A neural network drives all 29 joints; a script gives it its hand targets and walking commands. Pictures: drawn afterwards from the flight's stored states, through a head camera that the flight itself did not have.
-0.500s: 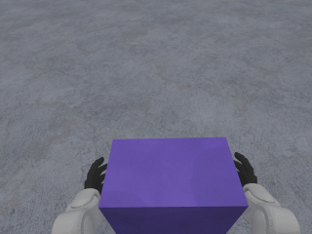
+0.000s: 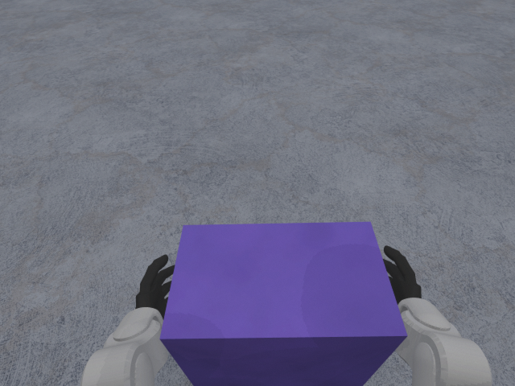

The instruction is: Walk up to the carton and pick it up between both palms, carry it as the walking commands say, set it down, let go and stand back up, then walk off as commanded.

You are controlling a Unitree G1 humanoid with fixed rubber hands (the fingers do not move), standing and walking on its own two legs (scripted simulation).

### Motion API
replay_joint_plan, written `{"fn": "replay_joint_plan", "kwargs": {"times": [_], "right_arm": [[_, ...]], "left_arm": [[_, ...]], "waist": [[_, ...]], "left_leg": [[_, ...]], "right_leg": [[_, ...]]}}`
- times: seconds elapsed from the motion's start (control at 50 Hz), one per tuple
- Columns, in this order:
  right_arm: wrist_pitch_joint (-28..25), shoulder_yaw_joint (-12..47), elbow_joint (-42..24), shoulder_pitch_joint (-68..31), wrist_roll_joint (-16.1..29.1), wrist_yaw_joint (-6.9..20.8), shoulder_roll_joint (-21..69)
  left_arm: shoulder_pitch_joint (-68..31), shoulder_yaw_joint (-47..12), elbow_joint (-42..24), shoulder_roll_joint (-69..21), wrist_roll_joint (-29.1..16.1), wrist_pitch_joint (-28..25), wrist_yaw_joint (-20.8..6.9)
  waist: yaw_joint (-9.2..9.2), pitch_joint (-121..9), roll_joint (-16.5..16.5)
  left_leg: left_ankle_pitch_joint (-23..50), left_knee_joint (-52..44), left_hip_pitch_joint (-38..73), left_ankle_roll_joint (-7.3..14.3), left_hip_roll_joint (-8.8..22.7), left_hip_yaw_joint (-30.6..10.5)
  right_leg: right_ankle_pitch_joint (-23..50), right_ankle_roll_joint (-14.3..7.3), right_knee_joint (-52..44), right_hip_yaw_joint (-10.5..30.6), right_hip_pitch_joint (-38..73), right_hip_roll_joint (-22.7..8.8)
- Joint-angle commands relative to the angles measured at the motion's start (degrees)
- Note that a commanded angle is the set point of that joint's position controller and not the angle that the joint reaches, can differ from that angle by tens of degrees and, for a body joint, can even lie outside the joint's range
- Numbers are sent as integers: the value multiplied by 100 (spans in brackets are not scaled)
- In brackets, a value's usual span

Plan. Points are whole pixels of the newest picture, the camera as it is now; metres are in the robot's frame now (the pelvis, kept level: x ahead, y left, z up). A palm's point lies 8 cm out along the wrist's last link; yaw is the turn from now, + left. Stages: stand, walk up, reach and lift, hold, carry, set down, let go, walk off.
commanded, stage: carry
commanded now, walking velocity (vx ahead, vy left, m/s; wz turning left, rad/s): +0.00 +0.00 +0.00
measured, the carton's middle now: (277, 320) +0.23 +0.00 +0.03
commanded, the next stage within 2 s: none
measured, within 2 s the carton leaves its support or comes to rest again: neither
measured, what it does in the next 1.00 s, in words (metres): steps to the left: right foot, then left foot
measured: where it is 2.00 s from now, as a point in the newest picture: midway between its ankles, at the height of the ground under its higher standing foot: outside the picture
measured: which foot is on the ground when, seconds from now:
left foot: down 0.00-0.34, up 0.36-0.46, down 0.48-0.76, up 0.78-0.88, down 0.90-1.00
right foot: down 0.00-0.18, up 0.20-0.26, down 0.28-0.48, up 0.50-0.70, down 0.72-1.00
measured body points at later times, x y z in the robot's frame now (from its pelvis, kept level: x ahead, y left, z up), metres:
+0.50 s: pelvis -0.08 +0.11 +0.00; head -0.12 +0.13 +0.45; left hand +0.15 +0.28 +0.08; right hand +0.17 -0.05 +0.11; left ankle -0.01 +0.16 -0.72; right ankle -0.04 -0.06 -0.71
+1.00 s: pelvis -0.15 +0.20 +0.01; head -0.18 +0.22 +0.46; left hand +0.10 +0.36 +0.08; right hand +0.09 +0.02 +0.10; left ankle -0.09 +0.25 -0.72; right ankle -0.15 +0.06 -0.72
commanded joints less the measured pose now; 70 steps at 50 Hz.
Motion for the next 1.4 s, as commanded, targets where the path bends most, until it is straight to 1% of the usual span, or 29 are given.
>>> {"fn": "replay_joint_plan", "kwargs": {"times": [0.0,0.12,0.26,0.3,0.32,0.34,0.38,0.42,0.44,0.46,0.48,0.56,0.68,0.7,0.72,0.74,0.76,0.78,0.8,0.84,0.88,0.92,0.96,1.04,1.18,1.26,1.3,1.34,1.38], "right_arm": [[-59,4677,-1431,-2734,1460,614,4146],[188,4780,-1345,-2950,1672,637,4090],[317,4517,-764,-2634,1603,691,4306],[267,4638,-962,-3040,1598,672,4283],[275,4688,-1039,-3139,1654,635,4242],[269,4757,-1226,-3351,1748,671,4355],[287,4583,-826,-3090,1666,693,4330],[326,4114,-401,-2439,1339,626,4051],[310,3953,-312,-2389,1249,596,3867],[307,4054,-491,-2582,1300,601,3920],[339,4039,-502,-2499,1348,624,3983],[306,3953,-454,-2660,1358,695,4197],[73,4662,-1076,-3148,1760,762,4670],[35,4727,-1194,-3217,1730,733,4677],[22,4836,-1184,-3066,1697,681,4724],[21,4843,-1173,-2990,1705,664,4666],[61,4873,-1312,-3234,1744,696,4438],[128,4928,-1340,-3298,1830,710,4424],[148,4869,-1199,-3283,1772,709,4361],[157,4705,-979,-2846,1589,645,4207],[206,4615,-929,-2838,1598,653,3945],[296,4560,-618,-2571,1582,682,3958],[175,4003,150,-2560,1307,714,3890],[104,4328,-702,-2907,1456,716,4267],[117,4366,-727,-2617,1430,660,4489],[109,4832,-1138,-3138,1606,677,4563],[89,4853,-1075,-3162,1636,727,4448],[119,4869,-1105,-3002,1615,692,4396],[156,4545,-533,-2956,1440,678,4043]], "left_arm": [[-2732,-4289,-985,-4408,-1689,-195,-821],[-2491,-3987,-834,-4163,-1406,-37,-713],[-2764,-4057,-873,-4037,-1480,76,-624],[-2617,-3996,-842,-3993,-1461,58,-678],[-2712,-3936,-800,-3993,-1534,-6,-682],[-2927,-3980,-862,-4186,-1561,-38,-728],[-3124,-4098,-792,-4221,-1523,85,-776],[-3248,-4287,-735,-4294,-1655,264,-780],[-3402,-4375,-902,-4079,-1684,241,-740],[-3314,-4327,-937,-4091,-1642,242,-719],[-3371,-4401,-1148,-4024,-1609,238,-662],[-3410,-4353,-706,-4456,-1655,240,-707],[-3318,-4343,-1155,-4566,-1702,-49,-710],[-3120,-4294,-1021,-4633,-1687,-99,-717],[-2902,-4189,-1077,-4450,-1702,-149,-753],[-3014,-4202,-1138,-4524,-1715,-204,-771],[-2965,-4017,-927,-4467,-1578,-233,-746],[-2845,-3941,-907,-4290,-1491,-210,-741],[-2643,-3986,-737,-4350,-1455,-110,-771],[-2609,-4004,-568,-4442,-1470,24,-788],[-2486,-3920,-695,-4010,-1317,49,-679],[-2469,-3867,-814,-3864,-1186,100,-601],[-3036,-3736,-472,-3673,-1189,-7,-635],[-3518,-4273,-996,-4258,-1535,5,-678],[-3138,-4361,-945,-4468,-1738,20,-714],[-2793,-4083,-841,-4375,-1622,-124,-732],[-2881,-4003,-770,-4301,-1590,-167,-767],[-2891,-4116,-753,-4467,-1591,-70,-793],[-3031,-3885,-395,-4015,-1320,5,-758]], "waist": [[-202,-1459,-1361],[-185,-1249,338],[-4,-1738,868],[143,-1567,61],[147,-1626,-1703],[-191,-1205,-2509],[-546,-693,-1537],[-493,-848,448],[-348,-1015,1486],[-259,-929,1714],[-188,-1061,1727],[-132,-1191,1267],[-7,-1788,882],[49,-1877,489],[105,-2156,-660],[-14,-2163,-1827],[-92,-1818,-2369],[-165,-1450,-2468],[-188,-1169,-1880],[-345,-1593,-502],[-196,-1977,297],[-116,-1811,850],[-188,-1723,824],[-197,-1182,617],[-97,-1799,933],[75,-1796,-893],[-154,-1715,-1936],[-331,-1545,-844],[-269,-1303,1014]], "left_leg": [[-270,-703,899,-565,529,-443],[-2283,-3171,621,-729,1215,-1633],[-1535,-3678,961,-1719,656,-507],[-933,-2547,810,-1990,105,116],[-554,90,1316,-2039,-251,456],[-853,1882,2022,-984,207,-429],[-984,1942,2234,-246,548,-1112],[-1214,-978,1229,-261,352,-1013],[-2,-1885,808,-181,996,-2019],[-232,-2376,807,-27,1563,-2934],[-513,-2478,994,-8,1682,-2796],[-3048,-3349,-250,-324,1202,-2398],[-873,-3101,1241,-1264,812,-1301],[-680,-2857,1031,-1520,484,-950],[17,-1764,673,-1697,146,-455],[-640,-131,526,-1329,59,-447],[-1106,639,641,-1039,90,-454],[-974,1514,1038,-756,345,-829],[-779,1612,1041,-651,222,-540],[-90,-1035,1102,-394,220,-527],[2691,-1300,1772,-306,1003,-1415],[3328,-1346,2079,-53,1577,-1971],[2246,-1597,1773,-118,1325,-2096],[-2004,-2731,708,-295,1165,-1966],[-1500,-3306,1155,-1004,896,-1362],[-727,-1706,1086,-1650,1,-277],[-734,-11,2110,-988,246,-704],[-593,-934,2202,-540,548,-1046],[-2166,-2943,1027,-742,1171,-2106]], "right_leg": [[-931,-538,-1985,1599,312,-1566],[-926,46,-94,-391,503,116],[-967,-363,-1035,-1018,1791,419],[-1377,-601,-2459,-296,2150,-178],[-1811,-1072,-3273,1122,1125,-1272],[-2289,-1267,-3201,1485,-1066,-1877],[-2290,-662,-2702,584,-2356,-1599],[-1291,-99,-650,-455,-542,-532],[-834,82,22,-473,31,-96],[-1010,192,435,-308,-333,148],[-1069,146,623,19,-440,100],[-150,-61,1407,142,509,212],[-673,-492,-1452,-373,1439,344],[-694,-573,-2111,-270,2097,194],[-521,-873,-2717,770,2769,-661],[55,-1187,-2394,1671,2520,-1624],[1,-1648,-2091,1997,1129,-2040],[-410,-1590,-2447,1665,-9,-2008],[-785,-1256,-2562,941,-414,-1599],[1216,-504,-931,11,685,-729],[1040,-139,-397,260,624,-390],[-29,33,-189,304,53,-189],[-576,35,-364,259,250,-116],[-533,-132,-59,211,432,-49],[-594,-437,-520,-354,979,313],[-1146,-794,-2253,473,1406,-289],[-1612,-853,-1958,1019,-345,-974],[-1464,-321,-1284,346,-704,-566],[-1140,-49,162,-135,-338,287]]}}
